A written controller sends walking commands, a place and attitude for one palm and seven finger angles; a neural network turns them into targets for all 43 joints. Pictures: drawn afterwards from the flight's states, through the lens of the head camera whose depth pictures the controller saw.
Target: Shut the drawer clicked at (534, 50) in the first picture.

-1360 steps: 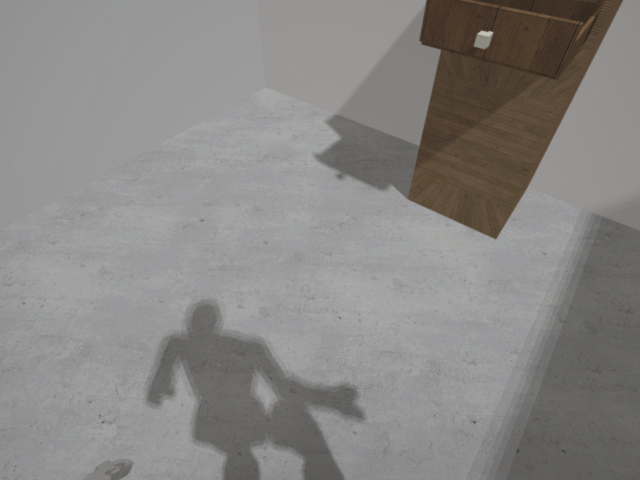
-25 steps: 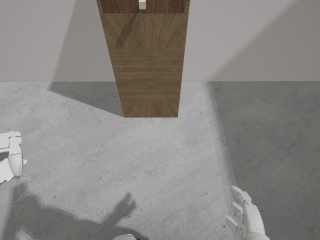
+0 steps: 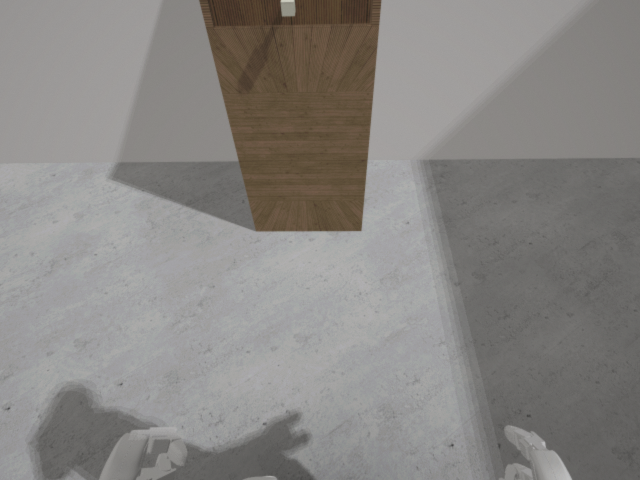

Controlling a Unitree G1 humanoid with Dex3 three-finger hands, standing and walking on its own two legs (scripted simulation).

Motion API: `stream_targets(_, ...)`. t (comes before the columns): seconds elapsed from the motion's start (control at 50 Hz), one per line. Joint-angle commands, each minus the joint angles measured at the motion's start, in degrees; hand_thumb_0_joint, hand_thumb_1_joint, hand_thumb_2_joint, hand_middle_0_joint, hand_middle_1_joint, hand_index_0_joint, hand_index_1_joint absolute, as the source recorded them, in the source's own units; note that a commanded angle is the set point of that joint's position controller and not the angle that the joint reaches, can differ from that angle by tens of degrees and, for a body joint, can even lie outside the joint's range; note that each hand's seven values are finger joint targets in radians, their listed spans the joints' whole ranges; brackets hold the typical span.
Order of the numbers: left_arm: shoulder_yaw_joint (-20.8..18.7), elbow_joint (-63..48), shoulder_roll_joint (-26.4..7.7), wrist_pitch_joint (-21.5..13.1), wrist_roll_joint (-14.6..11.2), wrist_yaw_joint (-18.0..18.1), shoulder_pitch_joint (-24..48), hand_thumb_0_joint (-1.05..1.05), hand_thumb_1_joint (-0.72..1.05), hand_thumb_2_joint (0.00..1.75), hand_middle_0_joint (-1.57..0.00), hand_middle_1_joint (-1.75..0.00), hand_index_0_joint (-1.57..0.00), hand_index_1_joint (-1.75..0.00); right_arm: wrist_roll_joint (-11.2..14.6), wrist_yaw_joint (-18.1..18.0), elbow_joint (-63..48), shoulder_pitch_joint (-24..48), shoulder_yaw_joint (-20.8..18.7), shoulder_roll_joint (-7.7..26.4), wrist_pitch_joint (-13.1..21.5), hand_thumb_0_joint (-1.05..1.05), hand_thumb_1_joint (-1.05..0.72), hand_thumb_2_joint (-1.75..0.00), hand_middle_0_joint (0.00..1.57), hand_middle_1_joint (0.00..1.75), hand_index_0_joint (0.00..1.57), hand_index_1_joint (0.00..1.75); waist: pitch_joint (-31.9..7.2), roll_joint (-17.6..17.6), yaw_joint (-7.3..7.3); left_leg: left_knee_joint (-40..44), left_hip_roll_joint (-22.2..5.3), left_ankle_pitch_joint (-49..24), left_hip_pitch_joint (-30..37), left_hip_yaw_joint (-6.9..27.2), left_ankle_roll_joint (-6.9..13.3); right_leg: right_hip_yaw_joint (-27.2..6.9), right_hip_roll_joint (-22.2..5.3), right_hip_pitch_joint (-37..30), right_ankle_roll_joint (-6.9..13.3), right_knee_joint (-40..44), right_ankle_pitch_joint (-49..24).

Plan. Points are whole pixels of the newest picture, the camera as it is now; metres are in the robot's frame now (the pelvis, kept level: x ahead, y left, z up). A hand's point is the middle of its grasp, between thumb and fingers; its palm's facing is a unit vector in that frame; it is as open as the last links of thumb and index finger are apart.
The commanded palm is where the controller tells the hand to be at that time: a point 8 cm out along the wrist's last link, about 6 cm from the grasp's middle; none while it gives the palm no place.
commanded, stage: let the arm hang, fingers relaxed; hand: left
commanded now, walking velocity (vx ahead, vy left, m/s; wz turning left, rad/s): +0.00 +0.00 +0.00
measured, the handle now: (288, 3) +1.07 +0.09 +0.12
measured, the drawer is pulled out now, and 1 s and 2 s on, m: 0.00 0.00 0.00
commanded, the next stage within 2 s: look to check the result in 0.86 s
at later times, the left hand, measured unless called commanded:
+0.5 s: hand out of the picture -0.01 +0.25 -0.15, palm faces +0.04 -0.95 -0.30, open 6.8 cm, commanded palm none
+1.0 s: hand out of the picture +0.07 +0.26 -0.14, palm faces +0.00 -0.95 -0.31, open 7.4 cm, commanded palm none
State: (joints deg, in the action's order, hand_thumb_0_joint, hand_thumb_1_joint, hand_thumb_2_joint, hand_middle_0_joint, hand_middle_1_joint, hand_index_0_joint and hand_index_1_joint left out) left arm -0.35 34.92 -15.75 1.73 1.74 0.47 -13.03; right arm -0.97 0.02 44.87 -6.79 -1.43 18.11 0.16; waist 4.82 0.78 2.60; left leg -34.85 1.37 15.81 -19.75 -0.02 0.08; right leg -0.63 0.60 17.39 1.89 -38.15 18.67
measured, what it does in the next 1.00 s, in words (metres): stands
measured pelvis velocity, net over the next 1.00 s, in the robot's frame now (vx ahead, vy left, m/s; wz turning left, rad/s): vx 0.02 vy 0.03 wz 0.00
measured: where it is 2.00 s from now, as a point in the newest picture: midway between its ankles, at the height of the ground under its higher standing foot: outside the picture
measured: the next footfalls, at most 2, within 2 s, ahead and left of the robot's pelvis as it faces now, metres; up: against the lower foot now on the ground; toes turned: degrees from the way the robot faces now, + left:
none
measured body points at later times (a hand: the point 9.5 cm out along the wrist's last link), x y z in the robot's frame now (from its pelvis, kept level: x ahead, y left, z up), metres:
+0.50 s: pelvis -0.02 +0.02 +0.02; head -0.01 +0.02 +0.47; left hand -0.01 +0.30 -0.13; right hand +0.00 -0.23 -0.14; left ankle +0.05 +0.13 -0.72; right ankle +0.01 -0.10 -0.72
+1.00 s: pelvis +0.02 +0.03 +0.02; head +0.04 +0.03 +0.47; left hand +0.07 +0.31 -0.12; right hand +0.08 -0.25 -0.12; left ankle +0.05 +0.13 -0.72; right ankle +0.01 -0.10 -0.72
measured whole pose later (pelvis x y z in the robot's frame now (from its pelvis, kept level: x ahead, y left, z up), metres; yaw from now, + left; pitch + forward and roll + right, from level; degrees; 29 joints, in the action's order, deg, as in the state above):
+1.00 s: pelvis +0.02 +0.03 +0.02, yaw +0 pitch -1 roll +0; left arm -1.2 65.2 -16.8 -1.0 0.7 0.3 -8.1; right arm -1.0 -0.7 63.5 -7.4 -1.5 17.3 0.5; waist 3.6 0.7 0.3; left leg -20.7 1.7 7.9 -11.7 -0.4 1.8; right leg -0.4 -0.4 7.8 -0.5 -21.0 12.2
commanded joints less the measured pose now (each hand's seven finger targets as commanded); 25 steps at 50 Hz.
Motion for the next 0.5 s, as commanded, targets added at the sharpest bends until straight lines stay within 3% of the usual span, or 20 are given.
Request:
stream_targets(0.0,-3.2,1.9,-11.4,-2.3,0.0,0.4,4.7,0.00,0.90,0.90,-0.88,-1.04,-0.88,-1.04,-0.4,-0.2,-0.3,-1.8,-1.8,4.9,-1.0,0.00,-0.90,-0.90,0.20,0.30,0.20,0.30,-4.7,-6.5,-0.81,-3.9,-1.3,5.6,5.1,1.7,0.6,-14.1,-12.9,3.4,7.3,19.9,-4.4)
stream_targets(0.04,-2.8,5.9,-10.8,-2.6,-0.5,0.4,4.3,0.00,0.90,0.90,-0.80,-0.95,-0.80,-0.95,-0.3,-0.4,2.0,-3.1,-1.3,4.0,-0.8,0.00,-0.90,-0.90,0.20,0.30,0.20,0.30,-5.7,-0.2,-0.48,2.7,-2.6,-5.2,7.9,2.9,0.9,-11.2,-10.4,0.4,5.4,16.9,-11.4)
stream_targets(0.08,-2.4,9.9,-9.5,-2.8,-0.9,0.6,2.7,0.00,0.90,0.90,-0.72,-0.86,-0.72,-0.86,-0.1,-0.7,3.7,-2.7,-1.0,5.0,-0.5,0.00,-0.90,-0.90,0.20,0.30,0.20,0.30,-8.4,3.2,-1.33,6.9,-5.5,-10.9,9.9,6.0,1.5,-7.4,-6.9,-2.2,2.5,15.5,-9.8)
stream_targets(0.1,-2.2,11.8,-7.9,-2.5,-1.0,0.7,2.0,0.00,0.90,0.90,-0.68,-0.82,-0.68,-0.82,-0.3,-0.8,4.8,-2.7,-0.9,4.7,-0.7,0.00,-0.90,-0.90,0.20,0.30,0.20,0.30,-7.1,5.4,-1.58,9.3,-6.9,-5.5,7.4,7.1,1.8,-7.0,-6.1,-2.8,1.8,17.2,-2.8)
stream_targets(0.14,-2.2,15.0,-8.2,-1.7,-0.8,0.5,1.6,0.00,0.90,0.90,-0.60,-0.73,-0.60,-0.73,-0.4,-0.7,6.7,-2.5,-0.9,4.4,-1.3,0.00,-0.90,-0.90,0.20,0.30,0.20,0.30,-1.5,7.1,-2.02,12.2,-5.8,6.9,3.3,7.2,1.5,-8.2,-5.7,-0.4,2.0,21.4,11.2)
stream_targets(0.18,-2.6,17.4,-9.0,-1.5,-0.7,0.3,1.3,0.00,0.90,0.90,-0.52,-0.65,-0.52,-0.65,-0.6,-0.9,8.3,-4.2,-1.4,5.0,-1.5,0.00,-0.90,-0.90,0.20,0.30,0.20,0.30,0.8,4.1,-1.94,12.1,-5.4,8.2,3.9,6.8,1.6,-8.4,-5.6,2.2,2.3,23.2,14.2)
stream_targets(0.26,-2.6,21.0,-7.7,-1.7,-0.8,0.3,0.8,0.00,0.90,0.90,-0.36,-0.47,-0.36,-0.47,-0.6,-1.2,11.3,-7.7,-1.5,3.9,-1.1,0.00,-0.90,-0.90,0.20,0.30,0.20,0.30,-1.5,-0.2,-1.74,12.3,-5.4,6.4,5.3,6.7,2.0,-7.4,-5.7,0.7,2.3,23.2,12.1)
stream_targets(0.34,-2.7,23.7,-7.3,-2.2,-1.0,0.3,0.0,0.00,0.90,0.90,-0.20,-0.30,-0.20,-0.30,-0.4,-1.5,13.1,-8.1,-1.5,4.2,-0.2,0.00,-0.90,-0.90,0.20,0.30,0.20,0.30,-3.6,-0.6,-2.28,15.0,-6.6,4.0,5.3,7.6,2.3,-5.6,-5.3,-3.5,1.9,21.3,6.1)
stream_targets(0.42,-3.1,25.0,-7.9,-1.6,-0.6,0.4,0.1,0.00,0.90,0.90,-0.20,-0.30,-0.20,-0.30,-0.6,-1.3,14.2,-7.7,-1.9,4.7,-0.6,0.00,-0.90,-0.90,0.20,0.30,0.20,0.30,2.1,-0.3,-2.62,18.3,-6.8,12.8,1.4,9.3,2.4,-5.3,-4.6,0.0,1.4,21.8,12.6)
stream_targets(0.48,-3.1,25.9,-7.3,-1.8,-0.6,0.4,-0.8,0.00,0.90,0.90,-0.20,-0.30,-0.20,-0.30,-0.6,-1.4,14.7,-7.6,-2.0,4.6,-0.4,0.00,-0.90,-0.90,0.20,0.30,0.20,0.30,1.1,-0.4,-2.81,18.3,-6.8,9.8,2.2,9.0,2.7,-5.4,-4.5,-1.1,1.4,20.8,8.3)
